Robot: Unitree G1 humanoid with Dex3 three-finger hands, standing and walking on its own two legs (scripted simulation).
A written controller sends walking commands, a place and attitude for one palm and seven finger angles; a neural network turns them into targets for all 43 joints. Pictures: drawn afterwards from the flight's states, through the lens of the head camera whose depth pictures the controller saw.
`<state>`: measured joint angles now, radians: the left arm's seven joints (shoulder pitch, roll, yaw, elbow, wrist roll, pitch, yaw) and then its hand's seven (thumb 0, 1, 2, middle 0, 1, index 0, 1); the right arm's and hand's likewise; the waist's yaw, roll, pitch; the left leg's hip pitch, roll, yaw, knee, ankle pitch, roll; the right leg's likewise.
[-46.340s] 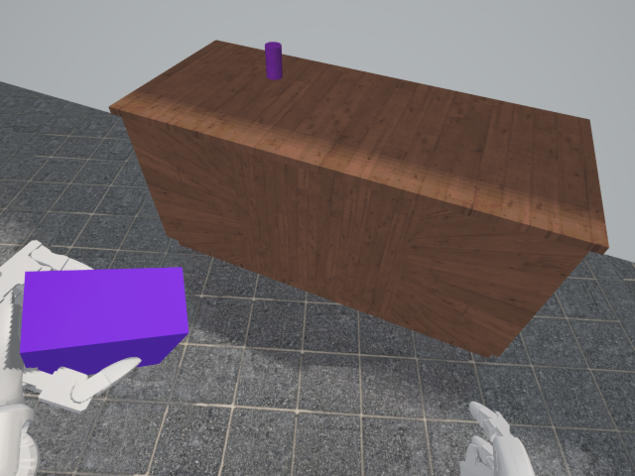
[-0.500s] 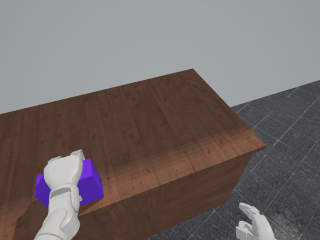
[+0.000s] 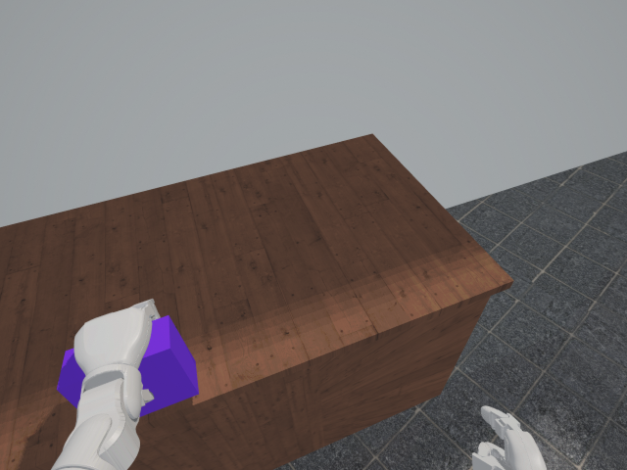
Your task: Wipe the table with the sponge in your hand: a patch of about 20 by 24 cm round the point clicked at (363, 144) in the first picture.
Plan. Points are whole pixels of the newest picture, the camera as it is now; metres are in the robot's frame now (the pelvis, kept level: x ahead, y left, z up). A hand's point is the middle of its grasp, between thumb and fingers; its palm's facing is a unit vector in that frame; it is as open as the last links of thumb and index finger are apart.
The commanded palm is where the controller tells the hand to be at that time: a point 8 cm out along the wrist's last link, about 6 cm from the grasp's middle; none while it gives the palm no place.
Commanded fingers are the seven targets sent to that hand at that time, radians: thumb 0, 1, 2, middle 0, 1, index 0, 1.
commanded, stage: lift the sponge slowly off the table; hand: left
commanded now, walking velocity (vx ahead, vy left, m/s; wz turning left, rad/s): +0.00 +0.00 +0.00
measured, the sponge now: (140, 380) +0.24 +0.29 -0.05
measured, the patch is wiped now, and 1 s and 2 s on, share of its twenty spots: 0.95 0.95 0.95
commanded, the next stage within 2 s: bring the sponge back beside the body in 1.52 s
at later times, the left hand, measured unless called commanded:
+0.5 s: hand (128, 343) +0.25 +0.28 +0.03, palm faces -0.04 -0.10 -0.99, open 10.4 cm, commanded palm +0.23 +0.27 +0.09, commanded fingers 0.00 0.10 1.30 -1.20 -1.60 -1.20 -1.60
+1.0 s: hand (124, 328) +0.26 +0.28 +0.06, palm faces -0.02 -0.11 -0.99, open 10.4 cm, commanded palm +0.24 +0.27 +0.13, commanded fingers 0.00 0.10 1.30 -1.20 -1.60 -1.20 -1.60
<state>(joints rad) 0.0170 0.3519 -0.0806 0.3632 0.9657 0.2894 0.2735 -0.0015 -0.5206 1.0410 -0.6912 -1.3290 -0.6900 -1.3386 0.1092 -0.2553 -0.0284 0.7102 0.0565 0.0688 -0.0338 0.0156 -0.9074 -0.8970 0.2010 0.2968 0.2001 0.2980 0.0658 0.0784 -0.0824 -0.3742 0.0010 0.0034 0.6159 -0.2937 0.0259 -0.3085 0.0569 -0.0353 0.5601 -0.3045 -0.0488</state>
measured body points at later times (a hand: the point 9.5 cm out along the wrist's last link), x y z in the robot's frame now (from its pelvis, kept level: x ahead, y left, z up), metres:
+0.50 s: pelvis +0.00 +0.00 +0.01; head -0.01 -0.03 +0.46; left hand +0.25 +0.29 +0.08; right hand +0.23 -0.21 -0.08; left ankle +0.01 +0.10 -0.73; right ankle -0.01 -0.09 -0.73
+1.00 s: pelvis +0.01 -0.01 +0.01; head -0.01 -0.04 +0.46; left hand +0.26 +0.28 +0.11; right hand +0.24 -0.22 -0.08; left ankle +0.01 +0.10 -0.73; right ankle -0.01 -0.09 -0.73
